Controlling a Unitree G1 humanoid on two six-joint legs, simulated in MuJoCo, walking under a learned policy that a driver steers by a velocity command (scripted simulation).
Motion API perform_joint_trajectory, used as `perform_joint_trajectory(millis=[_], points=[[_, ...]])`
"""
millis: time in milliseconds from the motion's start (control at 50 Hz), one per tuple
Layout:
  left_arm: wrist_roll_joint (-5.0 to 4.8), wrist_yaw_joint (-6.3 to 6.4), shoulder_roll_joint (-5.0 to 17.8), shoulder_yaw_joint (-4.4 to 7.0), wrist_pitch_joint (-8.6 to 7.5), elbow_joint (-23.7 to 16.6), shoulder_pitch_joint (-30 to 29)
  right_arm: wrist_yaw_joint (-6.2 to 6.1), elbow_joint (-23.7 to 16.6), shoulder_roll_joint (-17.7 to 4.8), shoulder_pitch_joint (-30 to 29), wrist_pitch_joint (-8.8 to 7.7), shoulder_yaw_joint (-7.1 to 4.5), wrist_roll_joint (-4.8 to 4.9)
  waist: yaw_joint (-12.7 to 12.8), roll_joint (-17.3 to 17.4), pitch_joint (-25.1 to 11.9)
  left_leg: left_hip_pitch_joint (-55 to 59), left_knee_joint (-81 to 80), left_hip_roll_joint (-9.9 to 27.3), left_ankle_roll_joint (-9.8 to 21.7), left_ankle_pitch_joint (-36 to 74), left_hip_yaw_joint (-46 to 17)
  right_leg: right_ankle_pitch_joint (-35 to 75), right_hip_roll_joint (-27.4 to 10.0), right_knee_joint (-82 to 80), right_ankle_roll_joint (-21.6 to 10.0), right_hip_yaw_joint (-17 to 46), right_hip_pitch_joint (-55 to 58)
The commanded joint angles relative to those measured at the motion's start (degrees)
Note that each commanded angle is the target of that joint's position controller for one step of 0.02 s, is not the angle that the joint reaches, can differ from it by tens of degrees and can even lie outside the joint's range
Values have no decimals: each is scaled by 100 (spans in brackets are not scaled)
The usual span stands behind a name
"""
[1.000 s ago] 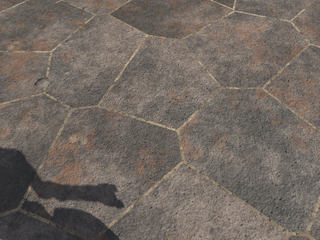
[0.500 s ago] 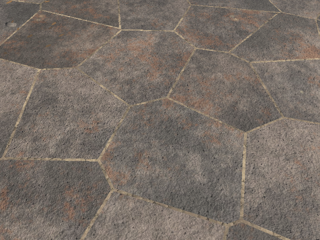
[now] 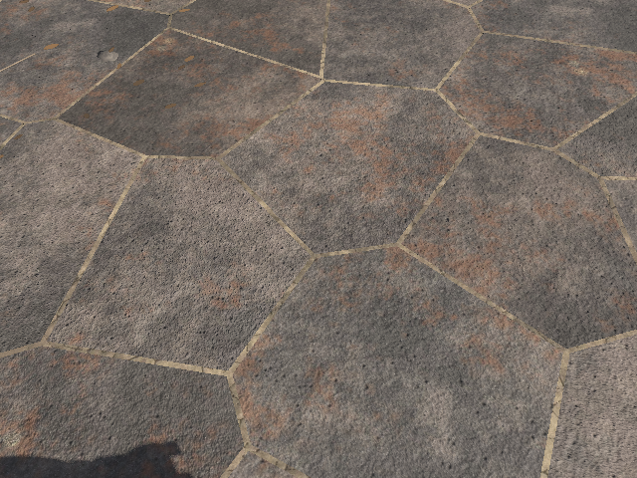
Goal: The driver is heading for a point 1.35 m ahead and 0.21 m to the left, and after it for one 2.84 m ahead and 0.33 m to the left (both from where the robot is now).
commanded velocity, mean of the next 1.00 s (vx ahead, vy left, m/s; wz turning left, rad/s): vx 0.20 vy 0.00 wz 0.25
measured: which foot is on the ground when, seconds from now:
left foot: up 0.00-0.18, down 0.20-1.00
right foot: down 0.00-0.20, up 0.22-0.62, down 0.64-0.98, up 1.00-1.00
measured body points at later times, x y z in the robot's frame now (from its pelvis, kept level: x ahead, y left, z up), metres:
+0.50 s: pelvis +0.24 +0.03 +0.00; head +0.29 +0.06 +0.45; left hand +0.36 +0.34 -0.09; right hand +0.44 -0.22 -0.09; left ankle +0.24 +0.11 -0.74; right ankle +0.40 -0.12 -0.68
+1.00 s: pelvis +0.33 +0.02 -0.01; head +0.36 +0.03 +0.44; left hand +0.43 +0.33 -0.11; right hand +0.51 -0.23 -0.12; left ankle +0.25 +0.12 -0.74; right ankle +0.42 -0.07 -0.74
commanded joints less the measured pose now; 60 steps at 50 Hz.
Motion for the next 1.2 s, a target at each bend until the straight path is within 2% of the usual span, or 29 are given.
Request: perform_joint_trajectory(millis=[20, 80, 120, 160, 180, 200, 220, 240, 260, 280, 300, 320, 360, 420, 480, 580, 620, 640, 660, 680, 700, 780, 940, 980, 1000, 1020, 1040, 1080, 1200], points=[[-54, 81, 912, 222, -59, -269, -162, 125, -603, -84, -689, -85, 58, -13, 85, -399, 621, -14, -739, 16, 128, 370, 278, 2575, -1702, -576, -480, 220, -390], [-102, 119, 1029, 254, 98, -134, 5, 255, -890, -114, -1050, -102, 63, 5, 116, -424, 611, -130, -1129, -125, 331, -98, 584, 3605, -1860, -134, -417, 10, 299], [-113, 174, 1203, 291, 203, -137, -34, 297, -1001, -266, -939, -73, -11, 8, -76, -653, 265, 379, -1135, -464, 534, -650, 937, 5528, -1877, 553, -330, -129, 584], [-122, 228, 1375, 323, 304, -183, -130, 269, -924, -596, -157, -15, -185, 24, -576, -876, -319, 1494, -1072, -841, 809, -1198, 1125, 6842, -1855, 1893, -260, -169, 552], [-163, 246, 1369, 305, 319, -253, -322, 189, -749, -912, 716, -4, -355, -4, -1090, -728, -712, 2814, -1576, -1009, 1021, -779, 1016, 6504, -1635, 3170, -97, -238, -65], [-68, 241, 1083, 196, 233, -386, -231, 52, -643, -1318, 1312, 59, -472, -56, -1234, 42, -1210, 4555, -1723, -210, 1350, 192, -281, 3606, -1191, 4996, 187, -167, -1556], [33, 128, 408, -34, 65, -670, 322, 7, -905, -1772, 835, 18, -505, -147, -474, 1333, -1951, 6360, -2175, 1517, 2772, 1032, -3733, -1902, 242, 7398, 637, 599, -3946], [-88, 26, 1037, 79, -120, -657, -119, 24, -989, -1324, 935, -10, -397, -159, -936, 332, -2571, 6300, -2506, 1559, 2733, 1402, -3806, -1864, -51, 7669, 545, 1863, -4166], [-251, 10, 1105, 83, -156, -866, -593, 27, -1012, -1078, 621, -51, -319, -153, -821, 34, -1762, 5593, -2468, 1326, 2400, 1878, -2772, -1516, -340, 7279, 452, 1859, -4277], [-173, 55, 992, 64, -149, -874, -694, 38, -981, -940, 347, -76, -295, -62, -532, -551, -958, 4617, -2554, 962, 2089, 2058, -2083, -1246, -560, 6675, 461, 1689, -4287], [-48, 110, 1044, 104, -86, -837, -717, 2, -1024, -761, 83, -70, -247, -6, -371, -614, -681, 3994, -2668, 769, 1897, 1998, -1709, -1039, -735, 6186, 501, 1612, -4096], [-22, 112, 1051, 122, 3, -821, -644, -30, -1092, -732, -80, -46, -217, -64, -205, -478, -477, 3360, -2849, 603, 1845, 2097, -1504, -893, -768, 5980, 552, 1586, -3731], [27, 137, 853, 72, 138, -796, -478, -74, -1055, -856, -180, -33, -259, -139, -59, -248, -452, 2743, -2944, 425, 1830, 2637, -1234, -668, -703, 5399, 743, 1450, -3404], [50, 199, 685, -6, 227, -842, -668, -180, -953, -1030, -134, 69, -313, -109, -99, -23, -686, 2499, -2723, 149, 1628, 2910, -897, -81, -494, 4331, 943, 1348, -3225], [0, 172, 698, -21, 274, -919, -1078, -287, -911, -1029, -104, 252, -311, -31, -249, 238, -922, 2478, -2501, -38, 1294, 2051, -965, 730, -304, 3508, 978, 1390, -2939], [-39, 63, 831, 34, 235, -1017, -1439, -317, -873, -845, -21, 366, -221, -78, -419, 516, -853, 2894, -2012, 183, 1119, 867, -1639, 617, -237, 2461, 791, 1510, -2751], [-6, 27, 798, 59, 140, -944, -1157, -319, -874, -664, -191, 345, -132, -72, -162, 571, -790, 2925, -1635, 69, 875, 431, -1694, 1464, -316, 1384, 505, 1411, -2108], [115, 36, 918, 55, 83, -980, -1146, -312, -823, -340, 83, 291, -25, -164, -253, 267, -883, 2725, -1274, -223, 575, -189, -1481, 2814, -887, 1071, 250, 1893, -1468], [256, 52, 1159, 36, 88, -1105, -1386, -300, -710, -87, 842, 222, 59, -326, -791, -860, -1062, 2225, -658, -805, 245, -2350, -941, 4908, -1847, 1255, -382, 2975, -767], [297, 42, 630, -94, 139, -922, -1344, -308, -596, -222, 1115, 243, 51, -309, -868, -1542, -1180, 2147, -499, -704, -118, -3482, -636, 4508, -2343, 1138, -1184, 3815, -902], [152, -15, 419, -157, 169, -919, -1331, -329, -561, -527, 852, 290, -15, -283, -668, -1335, -995, 2157, -554, -540, -263, -3318, -530, 3622, -2102, 1039, -1263, 3927, -1026], [-81, -47, 1098, 47, 359, -977, -1586, -309, -467, -539, 268, 446, -95, -219, -590, -1092, -485, 2863, -1757, -648, -225, -1930, -129, 1348, -1193, 980, -528, 3148, -1853], [-183, 26, 964, 152, 492, -1263, -1417, -403, -422, -502, 337, 347, -226, -207, -397, -602, -811, 3041, -1676, -485, 135, -1274, 30, 2052, -724, 1730, -489, 2987, -2013], [-228, 27, 801, 130, 566, -1365, -1556, -397, -422, -645, 525, 329, -291, -223, -511, 107, -594, 3487, -2409, 156, 553, -1935, -606, 190, -136, 2326, -133, 2239, -3073], [-221, 6, 700, 107, 588, -1420, -1617, -400, -449, -830, 533, 293, -332, -242, -549, 789, -300, 3753, -2930, 1042, 1064, -1998, -1492, -889, 221, 3071, 81, 1557, -3925], [-148, -23, 803, 134, 564, -1543, -1823, -407, -516, -899, 508, 210, -344, -277, -640, 858, -73, 3800, -3193, 1864, 1504, -1583, -2158, -1551, -135, 4172, 190, 1468, -4558], [-136, -44, 927, 198, 549, -1556, -1825, -425, -566, -836, 517, 121, -322, -264, -608, 351, 18, 3864, -3202, 1990, 1613, -1351, -2183, -1532, -389, 4859, 251, 1635, -4854], [-189, -107, 777, 161, 556, -1503, -1713, -433, -580, -765, 352, 15, -289, -112, -530, 118, 238, 4174, -3315, 1596, 1277, -1578, -1468, -937, -645, 4899, 371, 1714, -5241], [-231, -328, 488, -3, 437, -1743, -2141, -291, -428, -1069, 645, -6, -356, -89, -843, 370, 329, 3759, -3491, 960, 885, -1043, 242, -202, -618, 3288, 417, 797, -3860]])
